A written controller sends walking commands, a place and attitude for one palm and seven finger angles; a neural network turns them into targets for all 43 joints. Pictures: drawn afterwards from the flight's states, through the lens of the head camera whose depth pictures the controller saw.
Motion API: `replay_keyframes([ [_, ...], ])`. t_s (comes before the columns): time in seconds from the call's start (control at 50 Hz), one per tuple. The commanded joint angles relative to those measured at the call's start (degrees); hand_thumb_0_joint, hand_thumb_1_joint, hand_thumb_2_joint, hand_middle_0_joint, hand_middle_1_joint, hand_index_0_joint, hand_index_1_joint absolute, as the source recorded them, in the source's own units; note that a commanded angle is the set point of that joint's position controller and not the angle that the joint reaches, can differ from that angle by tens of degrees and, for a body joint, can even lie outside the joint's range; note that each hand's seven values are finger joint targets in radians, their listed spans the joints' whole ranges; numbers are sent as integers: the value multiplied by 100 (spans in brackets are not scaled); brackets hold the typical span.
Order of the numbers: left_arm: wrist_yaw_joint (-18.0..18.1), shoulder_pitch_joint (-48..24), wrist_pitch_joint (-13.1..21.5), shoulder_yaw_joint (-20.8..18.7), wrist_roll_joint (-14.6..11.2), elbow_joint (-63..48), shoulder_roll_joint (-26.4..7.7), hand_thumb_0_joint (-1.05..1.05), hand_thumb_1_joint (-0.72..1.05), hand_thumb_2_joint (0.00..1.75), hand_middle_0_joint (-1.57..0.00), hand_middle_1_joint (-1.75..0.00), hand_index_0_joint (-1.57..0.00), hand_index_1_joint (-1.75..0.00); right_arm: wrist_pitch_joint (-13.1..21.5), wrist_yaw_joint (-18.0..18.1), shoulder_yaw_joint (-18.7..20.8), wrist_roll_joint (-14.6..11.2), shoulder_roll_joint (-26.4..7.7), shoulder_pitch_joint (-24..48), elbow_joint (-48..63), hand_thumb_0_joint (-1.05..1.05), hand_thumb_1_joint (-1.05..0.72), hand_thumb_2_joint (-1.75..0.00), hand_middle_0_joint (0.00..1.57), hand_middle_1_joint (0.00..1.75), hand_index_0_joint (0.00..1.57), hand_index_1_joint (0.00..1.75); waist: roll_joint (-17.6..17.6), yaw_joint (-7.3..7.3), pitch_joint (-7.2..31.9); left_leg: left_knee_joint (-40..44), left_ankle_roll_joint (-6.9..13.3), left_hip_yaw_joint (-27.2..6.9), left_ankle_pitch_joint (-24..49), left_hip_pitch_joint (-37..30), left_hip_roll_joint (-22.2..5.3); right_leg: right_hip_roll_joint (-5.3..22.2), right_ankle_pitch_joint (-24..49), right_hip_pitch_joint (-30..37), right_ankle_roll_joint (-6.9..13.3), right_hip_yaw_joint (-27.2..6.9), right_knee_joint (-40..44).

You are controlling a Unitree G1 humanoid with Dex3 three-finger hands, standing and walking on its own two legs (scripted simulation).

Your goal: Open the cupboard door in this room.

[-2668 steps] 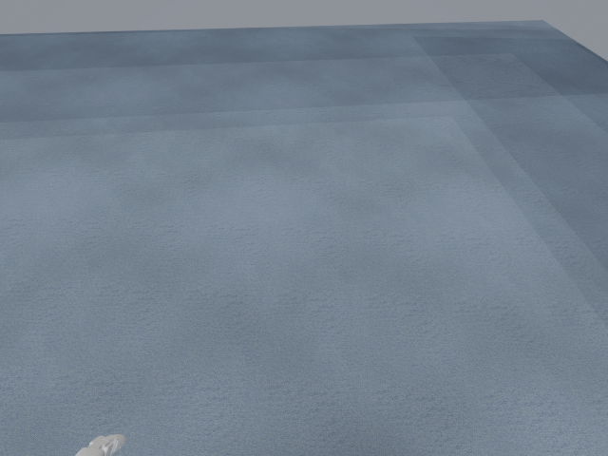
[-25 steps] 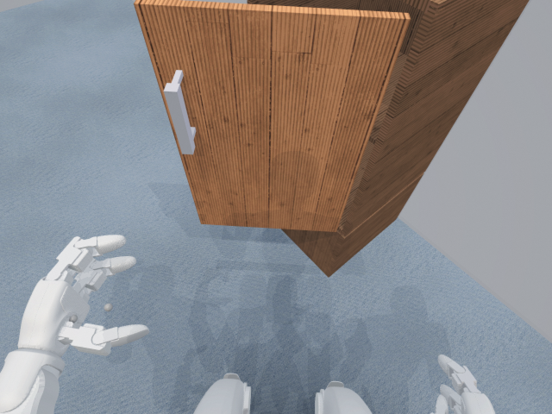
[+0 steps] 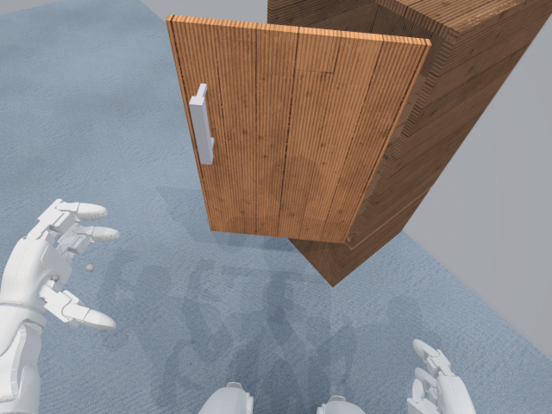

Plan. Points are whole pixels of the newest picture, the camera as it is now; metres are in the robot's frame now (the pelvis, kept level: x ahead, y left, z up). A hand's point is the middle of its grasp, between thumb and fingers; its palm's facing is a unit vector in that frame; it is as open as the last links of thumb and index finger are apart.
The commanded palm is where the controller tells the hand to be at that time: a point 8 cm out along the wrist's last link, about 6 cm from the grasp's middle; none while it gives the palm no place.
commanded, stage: raise the hand with hooked fingers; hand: left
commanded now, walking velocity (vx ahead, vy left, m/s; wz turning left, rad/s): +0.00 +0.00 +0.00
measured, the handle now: (204, 125) +0.57 +0.18 +0.05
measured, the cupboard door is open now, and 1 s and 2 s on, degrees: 47 47 47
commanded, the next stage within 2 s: move the hooked fingers beside the handle in 0.58 s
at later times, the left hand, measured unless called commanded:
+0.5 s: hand (110, 257) +0.29 +0.25 +0.06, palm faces +0.00 -1.00 -0.05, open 14.0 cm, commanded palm +0.27 +0.30 +0.07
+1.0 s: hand (129, 230) +0.34 +0.24 +0.06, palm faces -0.03 -1.00 -0.03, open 14.0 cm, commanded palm +0.31 +0.29 +0.06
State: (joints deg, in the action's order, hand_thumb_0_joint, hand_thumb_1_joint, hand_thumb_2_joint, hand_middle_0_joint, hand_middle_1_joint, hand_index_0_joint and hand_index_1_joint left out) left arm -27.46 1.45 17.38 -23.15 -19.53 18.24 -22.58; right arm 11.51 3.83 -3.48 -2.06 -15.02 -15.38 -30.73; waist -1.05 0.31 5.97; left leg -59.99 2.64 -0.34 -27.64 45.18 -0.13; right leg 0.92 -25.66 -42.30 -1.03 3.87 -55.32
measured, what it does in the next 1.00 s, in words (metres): stands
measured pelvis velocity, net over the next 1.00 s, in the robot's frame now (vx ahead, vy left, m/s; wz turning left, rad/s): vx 0.00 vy -0.03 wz -0.01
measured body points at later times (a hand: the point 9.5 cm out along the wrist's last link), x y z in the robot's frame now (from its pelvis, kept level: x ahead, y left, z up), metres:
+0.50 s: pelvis +0.01 -0.02 +0.00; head +0.07 -0.01 +0.45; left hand +0.29 +0.30 +0.07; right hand +0.15 -0.27 -0.08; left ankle +0.02 +0.08 -0.67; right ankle +0.01 -0.14 -0.67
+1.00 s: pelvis +0.00 -0.03 +0.00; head +0.08 -0.02 +0.44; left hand +0.33 +0.29 +0.06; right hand +0.14 -0.28 -0.09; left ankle +0.02 +0.08 -0.67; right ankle +0.01 -0.14 -0.67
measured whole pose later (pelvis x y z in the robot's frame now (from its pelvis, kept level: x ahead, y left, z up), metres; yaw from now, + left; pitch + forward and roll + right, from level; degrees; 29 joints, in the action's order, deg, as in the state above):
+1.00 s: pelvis +0.00 -0.03 +0.00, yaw +0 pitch +14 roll -2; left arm -30.5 -12.3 18.2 -24.7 -18.4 33.5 -24.9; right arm 9.4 4.7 -2.5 -2.5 -16.4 -15.8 -32.8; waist -1.2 -1.5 5.8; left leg -59.3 0.7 -0.7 -27.3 46.4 -1.4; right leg -0.3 -26.1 -44.6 0.9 4.0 -56.2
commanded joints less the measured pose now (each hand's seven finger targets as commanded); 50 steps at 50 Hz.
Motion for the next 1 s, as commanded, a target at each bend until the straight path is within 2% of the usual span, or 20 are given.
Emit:
replay_keyframes([
  [0.0,-116,-1115,229,-514,-154,-885,-1411,0,-50,30,-30,-120,-30,-120,268,121,501,-32,-972,-28,704,0,-90,-90,20,30,20,30,-702,-53,1505,1222,-380,-433,2021,-1541,-82,-290,997,370,310,79,580],
  [0.06,-256,-1231,63,-595,-180,-648,-1570,0,-50,30,-30,-120,-30,-120,237,120,507,-48,-1006,-95,696,0,-90,-90,20,30,20,30,-603,-48,1548,1243,-365,-409,2210,-1564,-88,-303,1151,487,307,84,630],
  [0.16,-312,-1023,86,-635,-310,-523,-1474,0,-50,30,-30,-120,-30,-120,221,66,532,-31,-1009,-106,755,0,-90,-90,20,30,20,30,-271,-15,1456,1219,-293,-318,2088,-1337,-41,-320,1281,620,299,69,676],
  [0.22,-204,-1119,225,-755,-302,-543,-1610,0,-50,30,-30,-120,-30,-120,213,50,540,-8,-1014,-109,748,0,-90,-90,20,30,20,30,-302,-16,1354,1187,-252,-269,1867,-1198,-17,-315,1178,621,320,5,689],
  [0.32,-105,-1185,423,-754,-239,-714,-1635,0,-50,30,-30,-120,-30,-120,191,41,551,-3,-984,-138,753,0,-90,-90,20,30,20,30,-400,-36,1549,1150,-206,-209,1832,-1223,-14,-299,1214,739,302,-80,689],
  [0.4,-108,-1158,492,-722,-224,-877,-1625,0,-50,30,-30,-120,-30,-120,194,56,543,-20,-938,-97,734,0,-90,-90,20,30,20,30,-659,-48,1690,1139,-184,-163,1857,-1322,2,-268,1297,823,278,-131,729],
  [0.46,-140,-1124,461,-774,-284,-665,-1612,0,-50,30,-30,-120,-30,-120,177,81,526,-17,-932,-102,696,0,-90,-90,20,30,20,30,-364,-88,1555,1106,-158,-131,1778,-1146,3,-278,1366,886,250,-157,761],
  [0.54,-222,-1225,361,-691,-309,-330,-1504,0,-50,30,-30,-120,-30,-120,150,103,499,-45,-939,-61,695,0,-90,-90,20,30,20,30,-244,-111,1287,1110,-145,-117,1502,-948,14,-269,1172,820,252,-190,815],
  [0.58,-258,-1233,315,-684,-321,-254,-1493,0,-50,30,-30,-120,-30,-120,141,112,501,-44,-934,-39,714,0,-90,-90,20,30,20,30,-144,-108,1315,1068,-124,-69,1429,-815,35,-232,1154,944,220,-282,873],
  [0.66,-312,-1278,383,-602,-273,-430,-1484,0,-50,30,-30,-120,-30,-120,153,107,507,-43,-915,-50,744,0,-90,-90,20,30,20,30,-300,-73,1538,1019,-116,-64,1696,-972,35,-234,1440,1021,239,-290,787],
  [0.72,-232,-1751,497,-656,-240,-486,-1648,0,-50,30,-30,-120,-30,-120,155,128,494,-18,-932,-63,661,0,-90,-90,20,30,20,30,-316,-158,1477,951,-119,-101,1701,-964,8,-264,1421,872,253,-279,711],
  [0.74,-215,-1911,503,-634,-222,-402,-1605,0,-50,30,-30,-120,-30,-120,148,128,485,-16,-917,-65,635,0,-90,-90,20,30,20,30,-299,-187,1488,949,-121,-93,1569,-932,10,-255,1288,798,231,-288,728],
  [0.76,-190,-2021,496,-729,-219,-89,-1676,0,-50,30,-30,-120,-30,-120,127,149,483,-26,-930,-76,585,0,-90,-90,20,30,20,30,-148,-228,1296,947,-127,-93,1372,-787,1,-254,1084,718,217,-304,767],
  [0.8,-192,-2387,506,-686,-169,135,-1698,0,-50,30,-30,-120,-30,-120,124,180,466,-35,-941,-73,524,0,-90,-90,20,30,20,30,-243,-257,1277,928,-124,-94,1167,-676,7,-224,834,639,217,-350,783],
  [0.82,-204,-2587,503,-720,-157,201,-1816,0,-50,30,-30,-120,-30,-120,109,199,471,-42,-971,-99,496,0,-90,-90,20,30,20,30,-189,-273,1291,895,-115,-100,1189,-683,-7,-235,848,643,236,-372,768],
  [0.84,-240,-2674,503,-593,-112,237,-1705,0,-50,30,-30,-120,-30,-120,103,197,465,-45,-947,-86,497,0,-90,-90,20,30,20,30,-410,-247,1424,934,-123,-98,1238,-785,10,-219,911,636,243,-348,737],
  [0.9,-295,-2724,456,-508,-42,221,-1730,0,-50,30,-30,-120,-30,-120,94,196,495,-50,-952,-153,498,0,-90,-90,20,30,20,30,-571,-212,1813,941,-121,-94,1554,-1045,-3,-210,1251,729,242,-328,690],
  [0.94,-309,-2747,414,-604,-5,311,-1884,0,-50,30,-30,-120,-30,-120,55,173,496,-31,-967,-241,479,0,-90,-90,20,30,20,30,-556,-160,2020,904,-136,-118,1904,-1111,-26,-233,1578,818,265,-297,584],
  [0.96,-291,-2771,377,-583,-16,433,-1825,0,-50,30,-30,-120,-30,-120,30,159,495,-32,-960,-245,490,0,-90,-90,20,30,20,30,-411,-186,1949,904,-132,-106,1887,-1037,-14,-232,1600,826,241,-290,600],
  [0.98,-252,-2839,379,-689,-7,485,-1933,0,-50,30,-30,-120,-30,-120,6,155,511,-33,-977,-261,462,0,-90,-90,20,30,20,30,-385,-171,1957,902,-140,-110,1875,-999,-27,-226,1585,810,237,-281,591],
])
